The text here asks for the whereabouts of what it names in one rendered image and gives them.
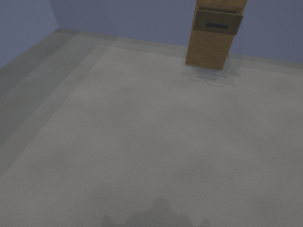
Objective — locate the handle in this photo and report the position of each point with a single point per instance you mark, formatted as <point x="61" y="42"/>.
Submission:
<point x="217" y="25"/>

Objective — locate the cabinet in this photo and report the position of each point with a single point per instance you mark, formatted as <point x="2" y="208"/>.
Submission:
<point x="210" y="49"/>

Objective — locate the drawer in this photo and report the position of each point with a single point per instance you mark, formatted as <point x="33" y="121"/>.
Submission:
<point x="218" y="16"/>

